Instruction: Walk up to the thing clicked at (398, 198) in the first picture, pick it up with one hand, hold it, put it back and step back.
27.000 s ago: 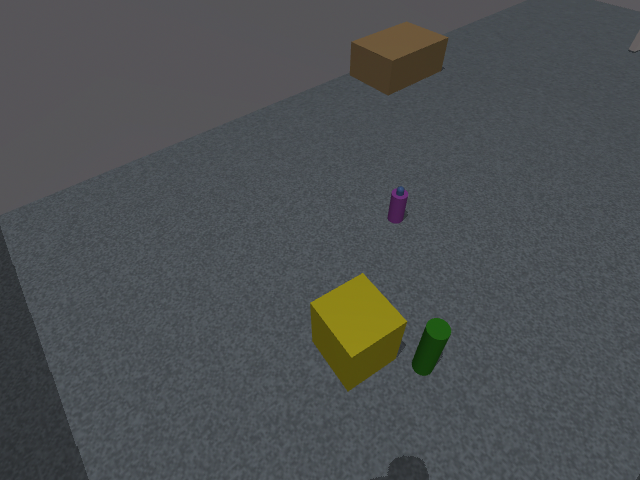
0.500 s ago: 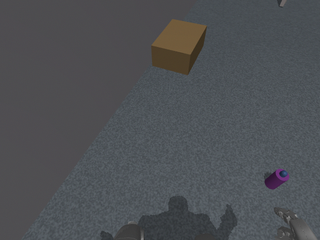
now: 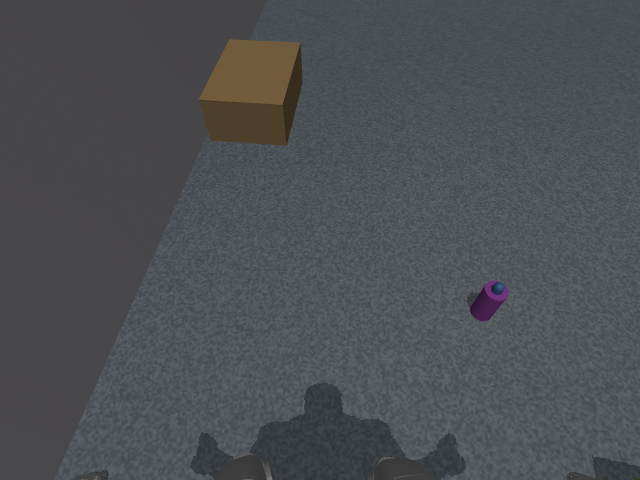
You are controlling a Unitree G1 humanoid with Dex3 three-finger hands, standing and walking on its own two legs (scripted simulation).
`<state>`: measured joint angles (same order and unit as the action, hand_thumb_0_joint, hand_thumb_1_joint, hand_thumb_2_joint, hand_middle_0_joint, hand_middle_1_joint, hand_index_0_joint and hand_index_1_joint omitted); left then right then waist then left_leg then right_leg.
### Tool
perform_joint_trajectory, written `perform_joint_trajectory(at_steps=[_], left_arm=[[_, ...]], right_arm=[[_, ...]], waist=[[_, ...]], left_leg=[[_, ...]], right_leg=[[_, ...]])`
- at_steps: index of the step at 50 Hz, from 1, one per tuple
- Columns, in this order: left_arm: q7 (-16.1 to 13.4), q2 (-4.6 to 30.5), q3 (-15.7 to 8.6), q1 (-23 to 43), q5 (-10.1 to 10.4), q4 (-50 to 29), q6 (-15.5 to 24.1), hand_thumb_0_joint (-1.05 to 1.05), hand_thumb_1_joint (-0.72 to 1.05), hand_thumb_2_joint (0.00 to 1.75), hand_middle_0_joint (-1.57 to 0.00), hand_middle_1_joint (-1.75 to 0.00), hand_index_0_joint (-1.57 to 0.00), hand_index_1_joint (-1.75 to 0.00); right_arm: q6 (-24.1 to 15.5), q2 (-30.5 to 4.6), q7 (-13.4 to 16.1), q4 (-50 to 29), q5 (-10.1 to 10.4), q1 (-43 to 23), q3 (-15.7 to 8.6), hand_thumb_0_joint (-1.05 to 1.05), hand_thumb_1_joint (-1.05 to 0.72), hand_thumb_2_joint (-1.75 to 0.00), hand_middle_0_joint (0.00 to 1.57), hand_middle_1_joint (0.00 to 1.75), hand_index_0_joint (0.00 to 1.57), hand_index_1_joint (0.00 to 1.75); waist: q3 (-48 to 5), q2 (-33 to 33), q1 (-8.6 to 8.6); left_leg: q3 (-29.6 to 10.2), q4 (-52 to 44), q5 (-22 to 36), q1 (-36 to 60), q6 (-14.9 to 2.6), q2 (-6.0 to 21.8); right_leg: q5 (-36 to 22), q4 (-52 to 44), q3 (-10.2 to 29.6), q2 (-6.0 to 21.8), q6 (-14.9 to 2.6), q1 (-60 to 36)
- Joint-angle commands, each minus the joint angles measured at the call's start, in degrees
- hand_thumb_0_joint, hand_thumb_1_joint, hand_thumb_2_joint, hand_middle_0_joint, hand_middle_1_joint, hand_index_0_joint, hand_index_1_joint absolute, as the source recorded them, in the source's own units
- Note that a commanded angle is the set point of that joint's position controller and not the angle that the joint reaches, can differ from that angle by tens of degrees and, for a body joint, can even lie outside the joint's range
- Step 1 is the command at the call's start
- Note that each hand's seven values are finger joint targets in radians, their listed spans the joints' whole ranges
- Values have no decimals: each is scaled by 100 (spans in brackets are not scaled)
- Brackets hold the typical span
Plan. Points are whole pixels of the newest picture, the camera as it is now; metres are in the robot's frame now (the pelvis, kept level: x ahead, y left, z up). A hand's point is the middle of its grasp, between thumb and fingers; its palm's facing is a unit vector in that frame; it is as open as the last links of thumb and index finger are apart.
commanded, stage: walk up
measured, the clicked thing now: (490, 298) +0.64 -0.55 -0.65
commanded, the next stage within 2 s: stand in 1.48 s
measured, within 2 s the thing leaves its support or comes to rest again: neither
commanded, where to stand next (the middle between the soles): +0.11 -0.03 m, yaw -4 degrees
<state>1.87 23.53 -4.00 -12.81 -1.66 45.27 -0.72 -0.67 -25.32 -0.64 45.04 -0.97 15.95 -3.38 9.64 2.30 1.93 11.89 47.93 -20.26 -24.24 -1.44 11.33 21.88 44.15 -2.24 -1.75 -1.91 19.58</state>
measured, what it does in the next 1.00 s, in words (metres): steps on the spot: left foot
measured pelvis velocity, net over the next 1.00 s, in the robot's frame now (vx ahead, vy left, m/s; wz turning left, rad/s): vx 0.03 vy -0.02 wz -0.09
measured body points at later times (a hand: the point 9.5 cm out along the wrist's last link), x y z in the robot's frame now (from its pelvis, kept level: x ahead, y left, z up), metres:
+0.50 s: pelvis +0.00 -0.02 +0.02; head +0.02 -0.01 +0.47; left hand +0.11 +0.30 -0.10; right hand +0.01 -0.35 -0.09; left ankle +0.04 +0.13 -0.70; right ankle +0.03 -0.16 -0.70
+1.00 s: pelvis +0.03 -0.02 +0.03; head +0.04 -0.02 +0.48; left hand +0.14 +0.27 -0.10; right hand +0.09 -0.32 -0.10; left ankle +0.07 +0.10 -0.70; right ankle +0.04 -0.16 -0.70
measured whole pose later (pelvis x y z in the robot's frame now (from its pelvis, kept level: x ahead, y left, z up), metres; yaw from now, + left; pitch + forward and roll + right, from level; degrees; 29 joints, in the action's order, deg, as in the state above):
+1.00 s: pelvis +0.03 -0.02 +0.03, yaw -5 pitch -2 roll +0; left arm 0.1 21.4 0.3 -7.9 0.1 60.6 2.1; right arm -0.7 -19.6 -1.9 59.9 -0.2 8.9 0.1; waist 3.1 -0.1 -0.6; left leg 0.6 32.4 -15.1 -15.2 0.7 1.6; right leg 16.0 32.0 0.6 1.4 1.4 13.8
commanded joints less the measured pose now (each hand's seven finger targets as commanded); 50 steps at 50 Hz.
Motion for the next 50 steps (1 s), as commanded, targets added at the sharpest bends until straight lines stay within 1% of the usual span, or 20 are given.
perform_joint_trajectory(at_steps=[1, 4, 6, 9, 12, 13, 14, 15, 16, 19, 25, 26, 27, 28, 29, 35, 38, 40, 44, 50], left_arm=[[-188, 2031, -589, -524, -72, -342, 201, 0, 90, 90, -20, -30, -20, -30], [-214, 1488, -390, -94, -6, -341, 207, 0, 90, 90, -20, -30, -20, -30], [-216, 1363, -336, -97, -9, -327, 254, 0, 90, 90, -20, -30, -20, -30], [-159, 1386, -290, -50, -18, -295, 229, 0, 90, 90, -20, -30, -20, -30], [-103, 1175, -185, 246, 49, -278, 133, 0, 90, 90, -20, -30, -20, -30], [-105, 860, -85, 168, 75, -302, 134, 0, 90, 90, -20, -30, -20, -30], [-100, 546, 8, -5, 123, -247, 134, 0, 90, 90, -20, -30, -20, -30], [-182, 1226, -187, -67, 62, -41, 123, 0, 90, 90, -20, -30, -20, -30], [-168, 1409, -215, -146, 21, 51, 162, 0, 90, 90, -20, -30, -20, -30], [-57, 1178, -240, -202, 78, 263, 230, 0, 90, 90, -20, -30, -20, -30], [-139, 1008, -239, -671, 62, 715, 346, 0, 90, 90, -20, -30, -20, -30], [-182, 1222, -309, -678, 10, 749, 372, 0, 90, 90, -20, -30, -20, -30], [-230, 1602, -362, -582, -45, 630, 454, 0, 90, 90, -20, -30, -20, -30], [-245, 1881, -372, -326, -21, 571, 455, 0, 90, 90, -20, -30, -20, -30], [-240, 1879, -362, 13, 5, 520, 432, 0, 90, 90, -20, -30, -20, -30], [-243, 1418, -122, 433, 71, 579, 455, 0, 90, 90, -20, -30, -20, -30], [-245, 1036, 36, 672, 158, 576, 387, 0, 90, 90, -20, -30, -20, -30], [-255, 966, 68, 407, 215, 789, 346, 0, 90, 90, -20, -30, -20, -30], [-256, 1137, 49, 436, 131, 1091, 429, 0, 90, 90, -20, -30, -20, -30], [-289, 1015, 158, 733, 190, 1356, 435, 0, 90, 90, -20, -30, -20, -30]], right_arm=[[-73, -1149, 223, -523, -37, -376, -288, 0, -90, -90, 20, 30, 20, 30], [-150, -1108, 156, -61, 71, -22, -276, 0, -90, -90, 20, 30, 20, 30], [-184, -960, 148, 60, 45, 218, -205, 0, -90, -90, 20, 30, 20, 30], [-261, -956, 126, 171, 12, 199, -191, 0, -90, -90, 20, 30, 20, 30], [-376, -937, 166, 430, -28, 649, -233, 0, -90, -90, 20, 30, 20, 30], [-446, -1143, 200, 436, -105, 842, -281, 0, -90, -90, 20, 30, 20, 30], [-508, -1547, 220, 336, -151, 649, -331, 0, -90, -90, 20, 30, 20, 30], [-488, -1884, 189, 253, -60, 337, -417, 0, -90, -90, 20, 30, 20, 30], [-478, -1855, 188, 186, -60, -41, -444, 0, -90, -90, 20, 30, 20, 30], [-491, -1296, 170, 209, -80, -48, -213, 0, -90, -90, 20, 30, 20, 30], [-193, -1047, 23, 151, -35, -496, -99, 0, -90, -90, 20, 30, 20, 30], [-142, -778, 29, 140, -6, -361, -29, 0, -90, -90, 20, 30, 20, 30], [-108, -468, 33, 81, 34, -275, 70, 0, -90, -90, 20, 30, 20, 30], [-52, -796, 90, 188, 19, -343, -34, 0, -90, -90, 20, 30, 20, 30], [-68, -1020, 100, 345, 20, -148, -118, 0, -90, -90, 20, 30, 20, 30], [-117, -767, 64, 773, 83, 134, -70, 0, -90, -90, 20, 30, 20, 30], [-139, -930, 74, 933, 6, 106, -152, 0, -90, -90, 20, 30, 20, 30], [-141, -1248, 28, 773, 31, -639, -162, 0, -90, -90, 20, 30, 20, 30], [-99, -892, -17, 935, 54, -905, 23, 0, -90, -90, 20, 30, 20, 30], [-141, -838, 0, 1232, 102, -1057, 72, 0, -90, -90, 20, 30, 20, 30]], waist=[[-650, -1188, -548], [-518, -959, -240], [-750, -1145, -185], [-731, -1127, -224], [-694, -816, 87], [-918, -1, 183], [-906, 977, 72], [-607, 703, 25], [-353, 560, -148], [-391, 364, -211], [-929, 606, -462], [-883, -158, -469], [-829, -1091, -419], [-706, -841, -466], [-567, -817, -307], [-908, -1250, -89], [-997, -658, 51], [-944, 30, -296], [-848, 42, -292], [-1152, 142, -271]], left_leg=[[-1024, 1218, -1520, -1388, 137, -526], [-1129, 915, -898, -722, 87, -522], [-994, 538, -428, -465, 77, -652], [-870, -233, -444, 422, -2, -846], [-775, -1733, 97, 1631, -58, -1086], [-1974, -2454, -402, 2120, -262, -384], [-3972, -3304, -1329, 2074, -743, 880], [-4559, -3393, -1823, 1393, -1452, 1637], [-4448, -3325, -1865, 905, -1663, 1755], [-2574, -2954, -260, 824, -927, 596], [-1215, -1715, -1027, -120, -446, -247], [-974, -894, -1125, -526, -288, -511], [-848, 127, -1001, -1090, 7, -951], [-1508, 447, -1202, -822, -32, -904], [-1527, 461, -1244, -535, -24, -726], [-1191, -928, -176, 752, -34, -852], [-1654, -2001, 894, 1612, -147, -628], [-2849, -2710, -462, 641, -625, 195], [-1947, -2413, -183, 430, -184, -461], [-1894, -2529, 1374, 1106, -184, -296]], right_leg=[[800, -2448, 3888, 2130, -1605, -594], [-236, -2016, 2377, 1403, -1183, -178], [-815, -1921, 2204, 1251, -1096, -265], [-238, -1921, 2026, 1089, -997, 345], [396, -1312, 1597, 815, -687, 1077], [245, -381, 1302, 602, -405, 1460], [630, 616, 767, -157, -42, 1948], [1126, 1200, 850, 154, 1, 1770], [1052, 1284, 891, 447, -9, 1495], [463, 388, 663, 382, -4, 864], [-587, -1481, 75, 9, 19, -1248], [18, -1905, 998, 422, -96, -1393], [806, -2723, 3081, 1595, -497, -1366], [1479, -2968, 3632, 2117, -1022, -690], [1152, -2711, 3401, 2124, -1224, -396], [-1450, -1926, 1654, 1445, -741, -41], [-1008, -1349, 1021, 1019, -295, 582], [312, -1017, 452, 325, 11, -40], [-347, -1744, 977, 709, -116, -625], [-1479, -1819, 662, 655, 13, -909]])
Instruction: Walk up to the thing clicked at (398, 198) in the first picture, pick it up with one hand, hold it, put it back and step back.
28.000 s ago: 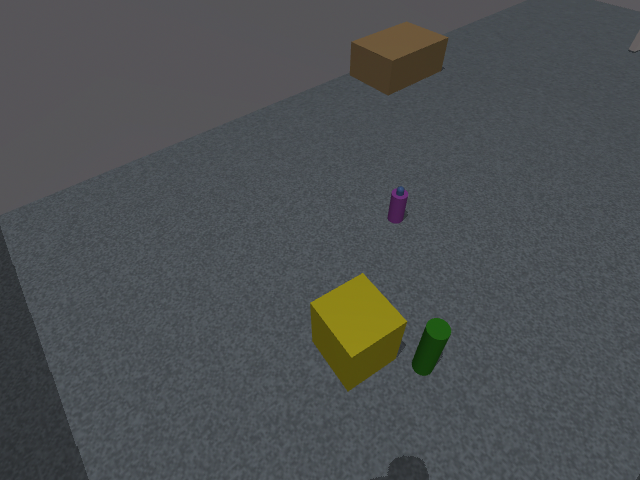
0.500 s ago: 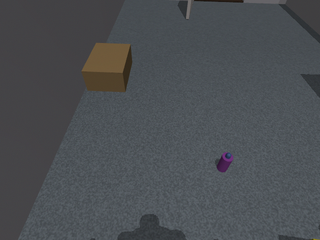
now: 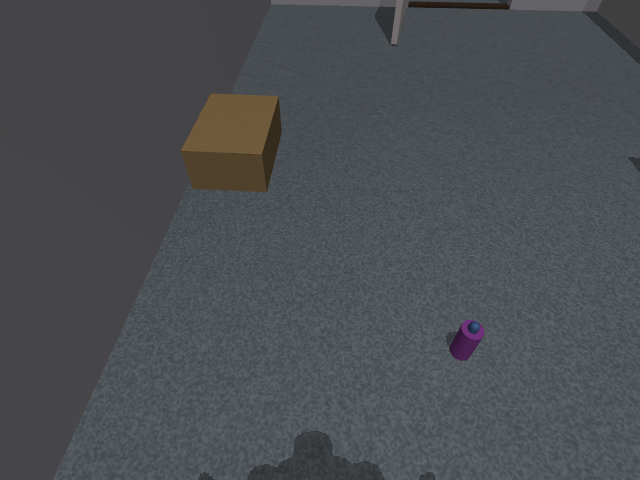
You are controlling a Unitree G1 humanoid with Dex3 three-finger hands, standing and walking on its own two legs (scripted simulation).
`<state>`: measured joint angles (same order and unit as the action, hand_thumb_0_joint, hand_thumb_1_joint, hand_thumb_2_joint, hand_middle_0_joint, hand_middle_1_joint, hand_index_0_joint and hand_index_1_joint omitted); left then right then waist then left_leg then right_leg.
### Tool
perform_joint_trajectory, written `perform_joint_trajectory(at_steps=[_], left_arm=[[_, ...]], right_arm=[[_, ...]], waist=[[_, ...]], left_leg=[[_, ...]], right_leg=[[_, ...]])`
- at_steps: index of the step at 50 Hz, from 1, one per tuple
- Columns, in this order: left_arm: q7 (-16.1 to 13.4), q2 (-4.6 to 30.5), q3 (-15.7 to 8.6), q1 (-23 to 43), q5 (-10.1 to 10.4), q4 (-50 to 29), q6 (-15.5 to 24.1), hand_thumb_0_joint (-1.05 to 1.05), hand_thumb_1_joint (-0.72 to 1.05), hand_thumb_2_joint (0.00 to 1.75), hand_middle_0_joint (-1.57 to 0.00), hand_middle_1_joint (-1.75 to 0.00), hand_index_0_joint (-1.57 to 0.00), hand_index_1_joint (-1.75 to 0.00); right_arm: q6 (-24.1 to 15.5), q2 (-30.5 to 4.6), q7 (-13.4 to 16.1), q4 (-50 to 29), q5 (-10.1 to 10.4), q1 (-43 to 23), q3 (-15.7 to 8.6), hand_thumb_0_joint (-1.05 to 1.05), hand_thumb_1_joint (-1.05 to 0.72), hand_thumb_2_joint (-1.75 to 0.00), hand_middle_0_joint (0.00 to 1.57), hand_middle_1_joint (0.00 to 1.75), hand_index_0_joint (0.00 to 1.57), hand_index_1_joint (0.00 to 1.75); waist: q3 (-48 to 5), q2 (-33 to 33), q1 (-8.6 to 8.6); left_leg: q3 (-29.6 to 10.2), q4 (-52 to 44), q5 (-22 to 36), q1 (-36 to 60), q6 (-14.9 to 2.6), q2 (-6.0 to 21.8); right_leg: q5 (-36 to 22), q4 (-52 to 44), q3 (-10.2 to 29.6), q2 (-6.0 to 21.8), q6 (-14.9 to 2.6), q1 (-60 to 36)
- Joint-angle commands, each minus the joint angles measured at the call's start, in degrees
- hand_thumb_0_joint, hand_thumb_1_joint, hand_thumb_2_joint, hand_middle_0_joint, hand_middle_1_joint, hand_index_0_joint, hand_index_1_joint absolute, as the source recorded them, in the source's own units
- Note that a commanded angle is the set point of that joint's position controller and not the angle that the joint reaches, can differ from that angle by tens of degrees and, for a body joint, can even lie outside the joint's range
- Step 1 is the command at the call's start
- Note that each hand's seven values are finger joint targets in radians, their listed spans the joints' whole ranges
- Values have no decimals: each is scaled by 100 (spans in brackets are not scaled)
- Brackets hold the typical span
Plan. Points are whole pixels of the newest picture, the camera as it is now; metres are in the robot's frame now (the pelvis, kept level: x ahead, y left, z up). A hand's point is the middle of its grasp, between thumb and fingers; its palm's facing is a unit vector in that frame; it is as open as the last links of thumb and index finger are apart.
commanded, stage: walk up
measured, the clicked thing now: (467, 338) +0.65 -0.47 -0.67
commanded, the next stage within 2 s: stand in 0.48 s
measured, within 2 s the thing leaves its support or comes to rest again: neither
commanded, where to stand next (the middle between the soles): +0.08 +0.00 m, yaw +1 degrees
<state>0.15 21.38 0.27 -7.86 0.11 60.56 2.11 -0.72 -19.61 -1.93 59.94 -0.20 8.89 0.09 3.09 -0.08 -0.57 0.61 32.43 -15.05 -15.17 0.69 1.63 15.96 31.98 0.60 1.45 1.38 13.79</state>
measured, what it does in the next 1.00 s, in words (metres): stands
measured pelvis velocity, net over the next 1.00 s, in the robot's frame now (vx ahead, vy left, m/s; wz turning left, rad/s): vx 0.00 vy -0.01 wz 0.01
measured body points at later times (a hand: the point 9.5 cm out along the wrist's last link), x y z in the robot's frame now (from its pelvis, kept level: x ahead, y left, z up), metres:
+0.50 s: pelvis +0.01 -0.01 +0.01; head +0.02 -0.02 +0.46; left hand +0.10 +0.30 -0.11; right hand +0.10 -0.31 -0.12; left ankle +0.03 +0.13 -0.73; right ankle +0.01 -0.14 -0.73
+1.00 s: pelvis +0.00 -0.01 +0.02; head +0.01 -0.01 +0.47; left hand +0.08 +0.29 -0.12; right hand +0.09 -0.31 -0.12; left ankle +0.03 +0.13 -0.73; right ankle +0.01 -0.14 -0.73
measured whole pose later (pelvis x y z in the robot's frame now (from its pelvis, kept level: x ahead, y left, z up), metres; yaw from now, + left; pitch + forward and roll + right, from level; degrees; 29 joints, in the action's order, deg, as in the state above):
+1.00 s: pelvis +0.00 -0.01 +0.02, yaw +1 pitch -3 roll +0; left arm 0.6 19.7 -0.1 -4.7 -0.5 66.2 0.7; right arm -0.6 -20.0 -1.0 66.0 -0.4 4.1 -0.6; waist 3.4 0.5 0.1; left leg 0.0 18.8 -7.9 -8.0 1.7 2.0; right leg 9.2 18.7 -0.4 1.0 1.0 6.5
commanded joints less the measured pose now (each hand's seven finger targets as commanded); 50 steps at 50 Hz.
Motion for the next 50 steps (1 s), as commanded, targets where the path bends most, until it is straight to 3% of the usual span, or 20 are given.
perform_joint_trajectory(at_steps=[1, 4, 9, 22, 23, 24, 26, 28, 31, 36, 41, 50], left_arm=[[-122, 1240, -265, 254, 16, -121, 157, 0, 90, 90, -20, -30, -20, -30], [-133, 1277, -263, 407, 2, -33, 158, 0, 90, 90, -20, -30, -20, -30], [-132, 1189, -243, 582, -9, 117, 136, 0, 90, 90, -20, -30, -20, -30], [-92, 1160, -274, 929, -85, 283, 91, 0, 90, 90, -20, -30, -20, -30], [-95, 1169, -278, 871, -97, 307, 92, 0, 90, 90, -20, -30, -20, -30], [-91, 1201, -272, 865, -55, 293, 66, 0, 90, 90, -20, -30, -20, -30], [-74, 1106, -272, 725, -20, 306, 58, 0, 90, 90, -20, -30, -20, -30], [-69, 1094, -286, 735, -23, 287, 48, 0, 90, 90, -20, -30, -20, -30], [-64, 1113, -295, 779, -30, 291, 8, 0, 90, 90, -20, -30, -20, -30], [-52, 1094, -293, 690, -58, 300, -11, 0, 90, 90, -20, -30, -20, -30], [-42, 1095, -284, 677, -60, 259, -9, 0, 90, 90, -20, -30, -20, -30], [-37, 1067, -273, 568, -53, 242, -15, 0, 90, 90, -20, -30, -20, -30]], right_arm=[[-132, -1404, 135, -226, 37, -374, -273, 0, -90, -90, 20, 30, 20, 30], [-104, -1347, 157, -115, 57, -410, -298, 0, -90, -90, 20, 30, 20, 30], [-59, -1302, 156, 25, 49, -595, -308, 0, -90, -90, 20, 30, 20, 30], [1, -1260, 117, 275, -4, -738, -288, 0, -90, -90, 20, 30, 20, 30], [1, -1286, 119, 295, -11, -768, -299, 0, -90, -90, 20, 30, 20, 30], [-55, -1244, 143, 180, -38, -877, -289, 0, -90, -90, 20, 30, 20, 30], [-114, -1352, 159, 198, -33, -902, -302, 0, -90, -90, 20, 30, 20, 30], [-134, -1342, 184, 238, -33, -850, -301, 0, -90, -90, 20, 30, 20, 30], [-113, -1265, 192, 247, -29, -859, -274, 0, -90, -90, 20, 30, 20, 30], [-100, -1269, 193, 258, -25, -823, -271, 0, -90, -90, 20, 30, 20, 30], [-109, -1289, 192, 273, -31, -799, -266, 0, -90, -90, 20, 30, 20, 30], [-93, -1261, 187, 271, -33, -686, -246, 0, -90, -90, 20, 30, 20, 30]], waist=[[-567, 325, -18], [-686, 109, 67], [-767, 9, 64], [-352, -104, 103], [-412, -83, 88], [-358, -266, 116], [-586, -49, 47], [-723, 16, 63], [-564, 106, 73], [-579, 126, 85], [-614, 97, 88], [-431, 42, 109]], left_leg=[[-680, -902, 1137, 306, -385, 648], [-488, -859, 1414, 580, -321, 550], [-423, -979, 1506, 854, -314, 556], [-396, -1481, 567, 805, -187, 467], [-398, -1482, 623, 870, -204, 480], [-574, -1578, 1131, 795, -157, 613], [-547, -1529, 1564, 954, -143, 646], [-514, -1522, 1709, 1002, -125, 658], [-518, -1674, 1133, 802, -96, 606], [-518, -1700, 879, 832, -110, 606], [-528, -1655, 1046, 950, -115, 632], [-542, -1677, 790, 801, -132, 619]], right_leg=[[-1112, -663, 401, 391, -310, -422], [-1528, -796, 444, 518, -314, -502], [-1597, -983, 420, 570, -282, -580], [-571, -1689, 513, 596, -230, -514], [-604, -1703, 500, 599, -240, -543], [-1166, -1562, 472, 580, -183, -596], [-1585, -1510, 442, 596, -173, -815], [-1741, -1461, 434, 612, -189, -951], [-1218, -1579, 440, 583, -181, -912], [-1050, -1650, 443, 595, -188, -835], [-1175, -1665, 461, 614, -194, -773], [-931, -1749, 447, 599, -180, -671]])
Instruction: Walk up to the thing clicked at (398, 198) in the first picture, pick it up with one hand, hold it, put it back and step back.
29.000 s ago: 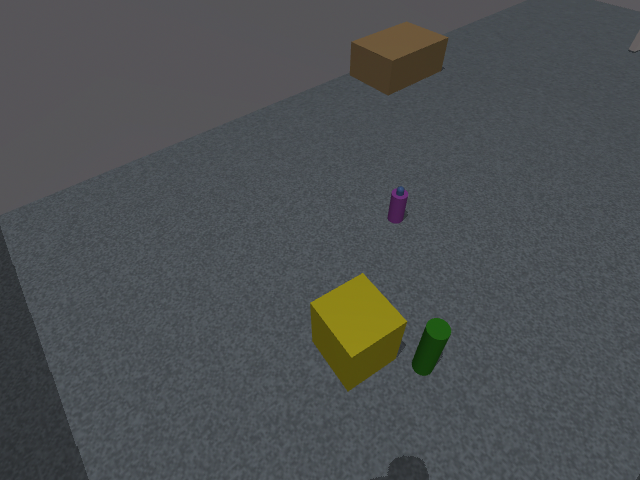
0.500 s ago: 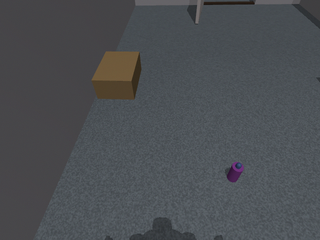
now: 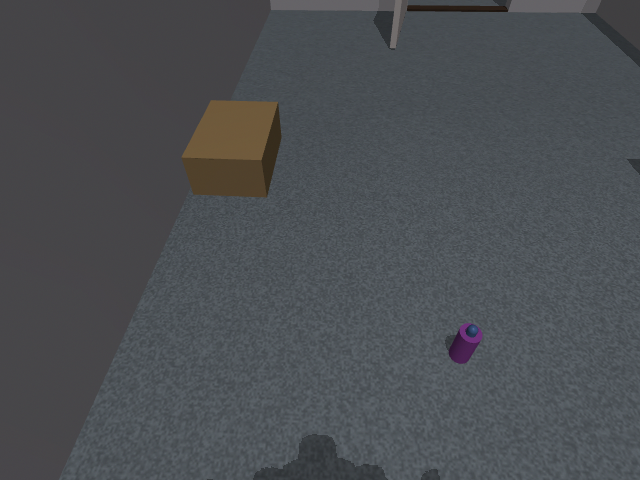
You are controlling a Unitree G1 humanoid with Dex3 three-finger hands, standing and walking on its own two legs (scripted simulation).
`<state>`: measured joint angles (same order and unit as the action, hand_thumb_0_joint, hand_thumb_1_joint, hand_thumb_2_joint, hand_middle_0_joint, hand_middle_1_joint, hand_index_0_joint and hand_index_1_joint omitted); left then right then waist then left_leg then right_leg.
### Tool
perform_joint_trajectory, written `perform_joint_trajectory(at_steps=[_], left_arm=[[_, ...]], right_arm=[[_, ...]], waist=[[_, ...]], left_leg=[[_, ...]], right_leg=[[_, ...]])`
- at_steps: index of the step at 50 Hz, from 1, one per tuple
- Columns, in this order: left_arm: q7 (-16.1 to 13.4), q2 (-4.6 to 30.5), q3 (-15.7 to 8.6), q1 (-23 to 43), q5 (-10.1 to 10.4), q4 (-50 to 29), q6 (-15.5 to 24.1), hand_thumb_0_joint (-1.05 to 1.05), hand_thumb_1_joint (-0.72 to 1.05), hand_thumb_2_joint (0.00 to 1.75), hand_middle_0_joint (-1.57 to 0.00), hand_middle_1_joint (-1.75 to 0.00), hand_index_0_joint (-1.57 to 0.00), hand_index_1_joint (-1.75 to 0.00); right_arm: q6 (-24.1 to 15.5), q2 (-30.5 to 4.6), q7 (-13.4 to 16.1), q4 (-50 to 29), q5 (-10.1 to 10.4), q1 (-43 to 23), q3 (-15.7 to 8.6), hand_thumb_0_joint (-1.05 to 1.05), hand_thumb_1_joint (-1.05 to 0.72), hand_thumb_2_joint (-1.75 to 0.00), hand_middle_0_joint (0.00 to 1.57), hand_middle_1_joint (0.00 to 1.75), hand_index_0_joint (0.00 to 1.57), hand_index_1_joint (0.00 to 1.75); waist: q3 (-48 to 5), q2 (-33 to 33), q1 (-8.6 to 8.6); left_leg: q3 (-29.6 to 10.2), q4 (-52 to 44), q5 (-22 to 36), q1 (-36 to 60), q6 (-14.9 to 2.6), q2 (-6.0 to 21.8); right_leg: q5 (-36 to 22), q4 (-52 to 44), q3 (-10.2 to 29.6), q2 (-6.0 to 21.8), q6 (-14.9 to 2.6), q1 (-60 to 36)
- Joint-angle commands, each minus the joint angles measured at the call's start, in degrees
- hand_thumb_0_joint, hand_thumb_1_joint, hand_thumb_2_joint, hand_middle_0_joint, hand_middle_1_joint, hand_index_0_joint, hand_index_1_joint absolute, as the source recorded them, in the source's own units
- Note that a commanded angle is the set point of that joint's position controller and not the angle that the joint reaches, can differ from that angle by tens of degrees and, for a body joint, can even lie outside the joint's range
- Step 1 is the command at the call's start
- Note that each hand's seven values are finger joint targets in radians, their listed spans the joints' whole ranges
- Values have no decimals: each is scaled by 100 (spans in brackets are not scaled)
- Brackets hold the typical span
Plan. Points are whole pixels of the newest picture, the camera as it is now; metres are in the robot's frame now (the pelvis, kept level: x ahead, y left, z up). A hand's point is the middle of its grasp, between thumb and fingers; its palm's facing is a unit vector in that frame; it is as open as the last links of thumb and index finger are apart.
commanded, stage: stand
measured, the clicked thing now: (466, 341) +0.65 -0.47 -0.69
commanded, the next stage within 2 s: none
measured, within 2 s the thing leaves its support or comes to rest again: neither
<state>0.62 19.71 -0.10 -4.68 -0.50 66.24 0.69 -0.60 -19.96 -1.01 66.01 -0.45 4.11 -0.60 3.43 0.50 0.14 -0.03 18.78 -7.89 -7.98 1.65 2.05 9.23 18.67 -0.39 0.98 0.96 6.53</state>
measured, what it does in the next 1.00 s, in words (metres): stands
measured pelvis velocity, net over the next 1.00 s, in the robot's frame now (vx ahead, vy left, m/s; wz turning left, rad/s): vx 0.02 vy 0.00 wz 0.01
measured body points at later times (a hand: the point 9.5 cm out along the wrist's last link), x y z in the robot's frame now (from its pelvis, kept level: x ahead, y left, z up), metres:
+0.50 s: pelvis +0.01 +0.00 +0.00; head +0.02 -0.01 +0.45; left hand +0.07 +0.30 -0.13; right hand +0.08 -0.30 -0.14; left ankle +0.03 +0.14 -0.75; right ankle +0.01 -0.13 -0.75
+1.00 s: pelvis +0.02 +0.00 +0.00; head +0.03 -0.01 +0.45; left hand +0.10 +0.30 -0.13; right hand +0.11 -0.30 -0.13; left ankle +0.03 +0.14 -0.75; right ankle +0.01 -0.13 -0.75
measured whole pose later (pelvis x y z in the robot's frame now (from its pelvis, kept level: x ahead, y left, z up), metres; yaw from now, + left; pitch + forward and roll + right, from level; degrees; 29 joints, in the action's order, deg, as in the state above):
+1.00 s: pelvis +0.02 +0.00 +0.00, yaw +1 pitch -2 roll +0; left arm 0.5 19.9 0.0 -5.2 -0.5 64.6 0.6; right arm -0.6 -20.2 -0.7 65.2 -0.4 4.9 -0.1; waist 3.2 0.5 0.0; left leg -0.6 18.3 -9.2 -7.1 1.9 2.0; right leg 10.8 18.2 -1.0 1.1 0.8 5.3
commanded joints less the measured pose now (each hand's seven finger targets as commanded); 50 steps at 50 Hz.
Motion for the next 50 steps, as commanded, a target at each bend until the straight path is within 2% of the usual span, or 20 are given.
perform_joint_trajectory(at_steps=[1, 2, 4, 14, 17, 21, 23, 26, 30, 32, 37, 41, 43, 46, 47, 50], left_arm=[[-86, 1278, -247, 266, 10, -335, 125, 0, 90, 90, -20, -30, -20, -30], [-84, 1247, -240, 194, 3, -324, 122, 0, 90, 90, -20, -30, -20, -30], [-78, 1263, -246, 248, -8, -332, 113, 0, 90, 90, -20, -30, -20, -30], [-59, 1273, -241, 87, -9, -379, 100, 0, 90, 90, -20, -30, -20, -30], [-62, 1309, -239, 132, -11, -423, 123, 0, 90, 90, -20, -30, -20, -30], [-76, 1284, -230, 84, -4, -418, 127, 0, 90, 90, -20, -30, -20, -30], [-79, 1303, -238, 109, 0, -435, 135, 0, 90, 90, -20, -30, -20, -30], [-89, 1272, -232, 59, 13, -413, 131, 0, 90, 90, -20, -30, -20, -30], [-90, 1277, -228, 40, 5, -412, 115, 0, 90, 90, -20, -30, -20, -30], [-89, 1297, -239, 91, 6, -425, 118, 0, 90, 90, -20, -30, -20, -30], [-94, 1285, -241, 106, -4, -433, 112, 0, 90, 90, -20, -30, -20, -30], [-95, 1280, -235, 125, 8, -445, 112, 0, 90, 90, -20, -30, -20, -30], [-101, 1277, -247, 150, -10, -456, 113, 0, 90, 90, -20, -30, -20, -30], [-96, 1266, -242, 119, -4, -460, 104, 0, 90, 90, -20, -30, -20, -30], [-101, 1288, -246, 136, 2, -469, 113, 0, 90, 90, -20, -30, -20, -30], [-101, 1267, -243, 133, -3, -455, 118, 0, 90, 90, -20, -30, -20, -30]], right_arm=[[-101, -1203, 90, -342, -19, -226, -171, 0, -90, -90, 20, 30, 20, 30], [-97, -1252, 87, -347, -5, -270, -188, 0, -90, -90, 20, 30, 20, 30], [-86, -1232, 84, -340, -15, -154, -178, 0, -90, -90, 20, 30, 20, 30], [-91, -1268, 82, -376, -16, -195, -181, 0, -90, -90, 20, 30, 20, 30], [-107, -1240, 82, -353, -19, -90, -173, 0, -90, -90, 20, 30, 20, 30], [-98, -1277, 93, -344, -5, -121, -172, 0, -90, -90, 20, 30, 20, 30], [-102, -1242, 95, -347, -15, -72, -158, 0, -90, -90, 20, 30, 20, 30], [-101, -1273, 103, -343, -2, -71, -160, 0, -90, -90, 20, 30, 20, 30], [-92, -1278, 113, -348, -5, -124, -152, 0, -90, -90, 20, 30, 20, 30], [-101, -1243, 112, -354, -4, -61, -132, 0, -90, -90, 20, 30, 20, 30], [-102, -1266, 126, -385, -3, -141, -152, 0, -90, -90, 20, 30, 20, 30], [-101, -1238, 124, -385, -2, -98, -131, 0, -90, -90, 20, 30, 20, 30], [-104, -1251, 130, -416, -7, -125, -142, 0, -90, -90, 20, 30, 20, 30], [-105, -1263, 131, -424, -8, -160, -142, 0, -90, -90, 20, 30, 20, 30], [-106, -1273, 128, -426, -6, -159, -154, 0, -90, -90, 20, 30, 20, 30], [-90, -1237, 128, -421, 5, -137, -140, 0, -90, -90, 20, 30, 20, 30]], waist=[[-405, -25, 33], [-366, -13, 0], [-261, -59, 47], [-343, 23, -12], [-530, -102, 28], [-526, -37, 12], [-651, -96, 33], [-659, -38, 22], [-524, -9, -4], [-582, -45, 9], [-618, -31, 7], [-485, -64, 8], [-605, -38, 14], [-558, 9, -10], [-650, -9, -5], [-588, -84, 0]], left_leg=[[-485, -364, -55, 20, -211, 554], [-497, -353, -194, 56, -214, 549], [-529, -429, -418, -109, -226, 543], [-561, -367, -518, -88, -227, 519], [-544, -295, -53, 46, -228, 543], [-520, -230, 98, 89, -243, 535], [-492, -173, 453, 146, -255, 572], [-502, -170, 585, 205, -239, 569], [-500, -216, 428, 181, -215, 569], [-488, -220, 622, 166, -212, 581], [-463, -180, 773, 281, -210, 589], [-476, -260, 617, 147, -192, 573], [-462, -216, 796, 224, -211, 604], [-449, -239, 703, 212, -202, 576], [-454, -207, 852, 317, -198, 598], [-458, -224, 685, 257, -230, 591]], right_leg=[[-85, -431, 551, 642, -146, 87], [87, -457, 537, 622, -134, 179], [265, -468, 541, 613, -140, 192], [420, -438, 549, 619, -163, 266], [74, -394, 565, 669, -177, 121], [-169, -378, 539, 664, -166, 102], [-537, -301, 527, 698, -176, -37], [-635, -289, 494, 682, -163, -64], [-440, -330, 470, 665, -157, 16], [-681, -277, 478, 692, -168, -111], [-827, -285, 466, 690, -160, -115], [-638, -328, 446, 670, -140, -120], [-851, -293, 447, 702, -150, -206], [-782, -344, 438, 682, -150, -173], [-892, -294, 443, 702, -156, -224], [-781, -347, 437, 696, -151, -223]])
